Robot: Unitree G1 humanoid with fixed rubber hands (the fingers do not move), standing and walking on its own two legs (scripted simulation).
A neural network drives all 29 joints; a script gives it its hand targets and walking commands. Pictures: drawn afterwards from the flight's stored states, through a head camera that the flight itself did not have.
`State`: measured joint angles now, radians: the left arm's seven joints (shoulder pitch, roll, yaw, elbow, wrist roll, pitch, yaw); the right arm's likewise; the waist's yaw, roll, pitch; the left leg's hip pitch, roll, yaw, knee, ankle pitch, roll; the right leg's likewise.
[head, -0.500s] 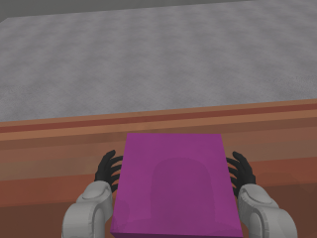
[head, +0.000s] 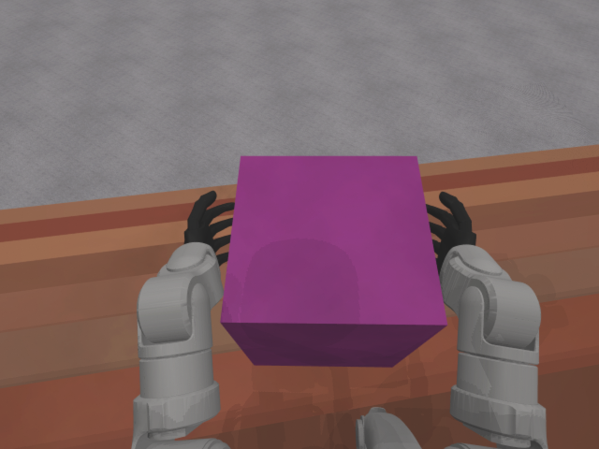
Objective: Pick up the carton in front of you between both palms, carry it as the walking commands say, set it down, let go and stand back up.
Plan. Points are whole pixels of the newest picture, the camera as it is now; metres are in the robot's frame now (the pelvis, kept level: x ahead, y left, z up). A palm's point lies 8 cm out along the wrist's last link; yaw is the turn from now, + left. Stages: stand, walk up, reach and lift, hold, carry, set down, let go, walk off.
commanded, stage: carry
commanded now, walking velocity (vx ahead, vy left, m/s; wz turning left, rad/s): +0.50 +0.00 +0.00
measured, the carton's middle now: (325, 273) +0.35 -0.01 +0.03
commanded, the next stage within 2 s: none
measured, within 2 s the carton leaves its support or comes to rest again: neither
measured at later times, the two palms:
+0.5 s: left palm (226, 114) +0.64 +0.15 +0.07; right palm (396, 117) +0.65 -0.15 +0.06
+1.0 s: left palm (249, 121) +0.98 +0.16 -0.21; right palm (352, 117) +1.00 -0.14 -0.21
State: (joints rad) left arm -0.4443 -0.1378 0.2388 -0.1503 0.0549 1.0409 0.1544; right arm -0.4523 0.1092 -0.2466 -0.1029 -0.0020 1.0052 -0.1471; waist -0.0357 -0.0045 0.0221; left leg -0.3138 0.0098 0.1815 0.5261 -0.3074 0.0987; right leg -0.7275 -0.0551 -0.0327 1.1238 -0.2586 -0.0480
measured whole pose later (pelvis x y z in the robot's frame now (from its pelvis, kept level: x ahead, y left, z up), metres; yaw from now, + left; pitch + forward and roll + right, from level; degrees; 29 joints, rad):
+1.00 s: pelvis +0.68 +0.01 -0.30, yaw +1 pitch +0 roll +1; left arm -0.34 -0.17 0.22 -0.07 0.05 0.93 0.15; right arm -0.34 0.09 -0.21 -0.05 0.02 0.91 -0.15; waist 0.02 -0.02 0.01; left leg -0.30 -0.09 0.12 1.57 -0.67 0.07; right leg -0.44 0.05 -0.12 0.60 0.06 -0.12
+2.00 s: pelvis +1.41 +0.01 -0.66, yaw +0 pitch +2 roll -1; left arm -0.33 -0.09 0.14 0.11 -0.07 0.85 0.21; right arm -0.25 0.14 -0.26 0.03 -0.04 0.82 -0.18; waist 0.13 0.01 -0.02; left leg -0.75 0.04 -0.07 1.15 -0.10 0.03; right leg -0.39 0.11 -0.09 0.98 -0.63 -0.14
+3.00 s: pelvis +2.24 +0.05 -1.08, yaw +0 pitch +3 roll +2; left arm -0.25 -0.11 0.23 0.07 0.02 0.76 0.20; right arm -0.30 0.08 -0.11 0.10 0.05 0.79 -0.22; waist -0.17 0.02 -0.07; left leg -0.42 -0.14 0.04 0.82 -0.46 0.09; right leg -0.64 0.04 0.03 1.48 -0.54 -0.04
